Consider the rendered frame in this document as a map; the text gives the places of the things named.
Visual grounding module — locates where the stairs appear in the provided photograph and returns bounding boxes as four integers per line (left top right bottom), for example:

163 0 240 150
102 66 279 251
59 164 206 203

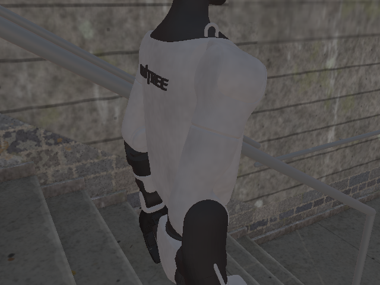
0 175 304 285

